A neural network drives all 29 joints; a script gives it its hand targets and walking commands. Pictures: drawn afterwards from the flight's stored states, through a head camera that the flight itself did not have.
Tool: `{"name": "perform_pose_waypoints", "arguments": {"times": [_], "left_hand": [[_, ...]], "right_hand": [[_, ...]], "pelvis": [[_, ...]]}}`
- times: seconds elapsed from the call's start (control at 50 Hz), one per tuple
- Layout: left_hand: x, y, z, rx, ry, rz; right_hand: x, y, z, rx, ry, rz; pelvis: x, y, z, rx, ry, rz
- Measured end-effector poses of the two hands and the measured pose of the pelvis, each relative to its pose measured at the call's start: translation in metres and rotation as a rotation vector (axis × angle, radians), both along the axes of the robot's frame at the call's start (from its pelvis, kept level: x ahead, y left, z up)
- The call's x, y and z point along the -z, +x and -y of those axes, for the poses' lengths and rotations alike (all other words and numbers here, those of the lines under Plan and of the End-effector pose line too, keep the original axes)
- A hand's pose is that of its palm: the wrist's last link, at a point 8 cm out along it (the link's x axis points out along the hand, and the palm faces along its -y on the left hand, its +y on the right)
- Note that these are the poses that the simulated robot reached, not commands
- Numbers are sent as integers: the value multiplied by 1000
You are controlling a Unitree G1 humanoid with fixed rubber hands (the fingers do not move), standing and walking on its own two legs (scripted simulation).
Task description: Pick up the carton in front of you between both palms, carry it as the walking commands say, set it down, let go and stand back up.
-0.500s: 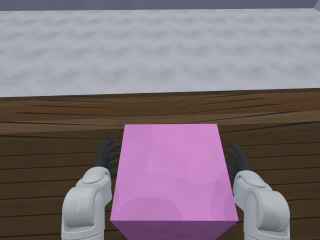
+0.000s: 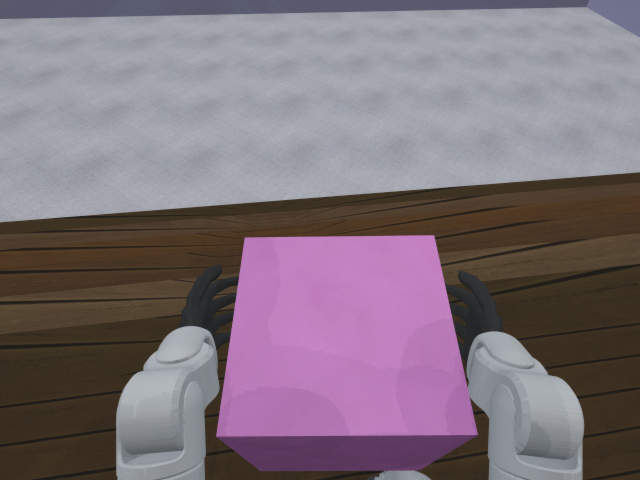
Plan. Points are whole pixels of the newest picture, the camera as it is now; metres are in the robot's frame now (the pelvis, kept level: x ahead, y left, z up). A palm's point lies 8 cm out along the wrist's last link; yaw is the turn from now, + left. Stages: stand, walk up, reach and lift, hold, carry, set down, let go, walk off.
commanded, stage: carry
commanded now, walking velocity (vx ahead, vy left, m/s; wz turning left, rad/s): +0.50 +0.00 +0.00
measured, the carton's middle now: (339, 363) +0.25 -0.01 +0.02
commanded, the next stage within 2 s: none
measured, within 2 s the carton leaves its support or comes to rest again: neither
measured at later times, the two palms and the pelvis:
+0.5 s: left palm (248, 128) +0.63 +0.14 +0.11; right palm (421, 133) +0.64 -0.16 +0.10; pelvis +0.31 -0.02 -0.01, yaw +1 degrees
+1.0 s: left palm (254, 65) +0.95 +0.16 +0.08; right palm (383, 67) +0.95 -0.14 +0.08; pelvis +0.62 +0.01 -0.03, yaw +2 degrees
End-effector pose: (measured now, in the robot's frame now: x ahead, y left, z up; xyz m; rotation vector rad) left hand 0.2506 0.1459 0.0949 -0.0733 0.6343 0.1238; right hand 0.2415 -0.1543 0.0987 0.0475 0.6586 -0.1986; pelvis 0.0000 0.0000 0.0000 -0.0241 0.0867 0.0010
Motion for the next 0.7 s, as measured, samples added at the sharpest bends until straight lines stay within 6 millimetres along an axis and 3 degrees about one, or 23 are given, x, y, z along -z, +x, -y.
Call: {"name": "perform_pose_waypoints", "arguments": {"times": [0.16,0.24,0.34,0.52,0.62,0.7], "left_hand": [[23,117,10,-82,41,18],[26,165,7,-134,19,-46],[10,240,9,-144,4,-24],[-12,400,8,-61,29,53],[3,492,-2,-19,6,68],[21,544,-4,6,-16,-3]], "right_hand": [[35,140,9,-79,39,19],[37,200,6,-113,40,-44],[22,274,7,-101,54,-23],[-1,416,8,-65,17,56],[6,495,-2,-23,-7,70],[22,538,-5,9,4,1]], "pelvis": [[35,119,26,-40,8,42],[22,158,35,-52,22,35],[8,212,38,-45,39,21],[12,326,21,-11,30,7],[35,400,2,5,19,23],[32,443,-10,-8,22,16]]}}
